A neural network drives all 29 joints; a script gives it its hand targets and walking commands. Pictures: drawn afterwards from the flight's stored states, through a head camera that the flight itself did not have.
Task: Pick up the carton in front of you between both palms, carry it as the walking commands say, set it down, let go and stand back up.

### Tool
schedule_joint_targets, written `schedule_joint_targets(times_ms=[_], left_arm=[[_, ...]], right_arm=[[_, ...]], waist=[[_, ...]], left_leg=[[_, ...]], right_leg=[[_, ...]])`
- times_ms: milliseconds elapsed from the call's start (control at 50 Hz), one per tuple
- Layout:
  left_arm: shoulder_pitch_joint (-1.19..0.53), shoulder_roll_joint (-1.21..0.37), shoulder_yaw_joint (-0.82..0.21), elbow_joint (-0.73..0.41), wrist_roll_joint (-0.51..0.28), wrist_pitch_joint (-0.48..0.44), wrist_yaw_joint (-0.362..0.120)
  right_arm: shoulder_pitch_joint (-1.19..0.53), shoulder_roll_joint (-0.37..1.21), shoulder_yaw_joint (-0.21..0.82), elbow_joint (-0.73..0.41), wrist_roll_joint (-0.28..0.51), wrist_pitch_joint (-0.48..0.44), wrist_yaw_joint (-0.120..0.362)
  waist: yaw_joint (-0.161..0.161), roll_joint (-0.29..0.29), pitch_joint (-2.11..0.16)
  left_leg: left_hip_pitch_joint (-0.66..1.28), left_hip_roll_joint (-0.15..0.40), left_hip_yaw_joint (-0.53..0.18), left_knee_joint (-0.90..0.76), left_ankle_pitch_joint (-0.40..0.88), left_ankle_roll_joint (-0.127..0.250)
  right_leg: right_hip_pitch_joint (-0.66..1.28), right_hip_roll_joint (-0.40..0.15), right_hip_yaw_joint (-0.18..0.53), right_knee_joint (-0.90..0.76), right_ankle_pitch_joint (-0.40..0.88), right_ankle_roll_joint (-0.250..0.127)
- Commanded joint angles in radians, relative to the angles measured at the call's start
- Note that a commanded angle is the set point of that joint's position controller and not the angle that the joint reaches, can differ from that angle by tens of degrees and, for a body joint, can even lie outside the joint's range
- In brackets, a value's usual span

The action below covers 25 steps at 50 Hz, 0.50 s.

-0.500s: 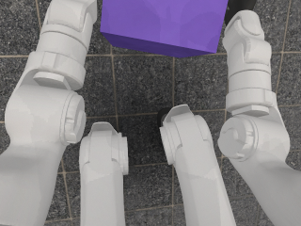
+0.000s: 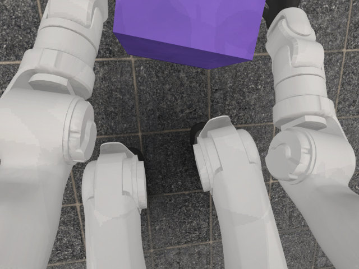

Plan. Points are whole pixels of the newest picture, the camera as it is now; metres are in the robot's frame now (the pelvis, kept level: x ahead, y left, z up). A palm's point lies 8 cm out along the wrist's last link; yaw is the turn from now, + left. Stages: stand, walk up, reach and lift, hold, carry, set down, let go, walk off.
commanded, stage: set down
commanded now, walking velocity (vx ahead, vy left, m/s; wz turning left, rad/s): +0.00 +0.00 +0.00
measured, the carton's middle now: (184, 3) +0.54 -0.10 -0.25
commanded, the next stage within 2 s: let go in 1.76 s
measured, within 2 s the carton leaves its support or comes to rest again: neither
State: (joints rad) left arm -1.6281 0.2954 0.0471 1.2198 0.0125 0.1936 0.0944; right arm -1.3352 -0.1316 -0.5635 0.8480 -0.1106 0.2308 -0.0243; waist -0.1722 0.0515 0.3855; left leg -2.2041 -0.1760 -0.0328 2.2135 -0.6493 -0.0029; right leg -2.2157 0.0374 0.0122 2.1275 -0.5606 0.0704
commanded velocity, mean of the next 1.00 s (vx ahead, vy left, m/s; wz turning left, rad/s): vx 0.00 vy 0.00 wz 0.00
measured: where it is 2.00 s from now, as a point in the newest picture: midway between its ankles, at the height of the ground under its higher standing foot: (171, 179)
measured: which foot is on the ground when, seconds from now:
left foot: down 0.00-1.00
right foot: down 0.00-1.00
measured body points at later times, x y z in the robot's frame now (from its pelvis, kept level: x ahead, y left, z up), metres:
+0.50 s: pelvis +0.00 +0.00 -0.01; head +0.37 +0.00 +0.22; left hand +0.59 +0.05 -0.19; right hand +0.50 -0.25 -0.19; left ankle +0.09 +0.10 -0.35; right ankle +0.12 -0.13 -0.35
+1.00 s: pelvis -0.01 -0.01 +0.02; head +0.35 -0.04 +0.29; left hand +0.62 +0.06 -0.10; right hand +0.50 -0.30 -0.10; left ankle +0.09 +0.10 -0.35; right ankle +0.12 -0.13 -0.35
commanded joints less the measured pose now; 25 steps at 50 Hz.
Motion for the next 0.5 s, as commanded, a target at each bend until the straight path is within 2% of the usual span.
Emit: schedule_joint_targets(times_ms=[0,220,360,420,480], left_arm=[[-0.372,-0.732,-0.107,-0.097,-0.041,-0.03,-0.202],[-0.305,-0.619,-0.037,-0.041,0.028,-0.011,-0.216],[-0.302,-0.515,-0.028,-0.072,0.052,-0.011,-0.204],[-0.277,-0.276,-0.014,-0.087,0.05,-0.026,-0.154],[-0.264,0.148,-0.039,-0.111,-0.008,-0.057,-0.047]], right_arm=[[-0.592,0.579,0.301,-0.037,0.054,-0.029,0.214],[-0.504,0.487,0.189,0.037,-0.011,-0.021,0.214],[-0.444,0.419,0.115,0.075,-0.026,-0.034,0.196],[-0.347,0.193,0.025,0.109,-0.033,-0.071,0.13],[-0.221,-0.233,-0.047,0.141,0.001,-0.147,0.004]], waist=[[-0.086,0.12,-0.918],[-0.06,0.119,-0.771],[-0.059,0.113,-0.756],[-0.078,0.117,-0.796],[-0.106,0.116,-0.884]], left_leg=[[0.323,0.007,0.01,-0.201,0.246,0.023],[0.299,0.026,-0.013,-0.202,0.208,0.028],[0.354,0.045,-0.024,-0.189,0.225,0.017],[0.417,0.063,-0.032,-0.184,0.257,-0.004],[0.495,0.097,-0.06,-0.189,0.319,-0.026]], right_leg=[[0.435,0.044,-0.078,-0.109,0.342,-0.044],[0.341,0.038,-0.061,-0.1,0.255,-0.051],[0.331,0.022,-0.066,-0.082,0.248,-0.037],[0.37,0.004,-0.081,-0.073,0.277,-0.022],[0.39,-0.017,-0.098,-0.073,0.328,-0.011]])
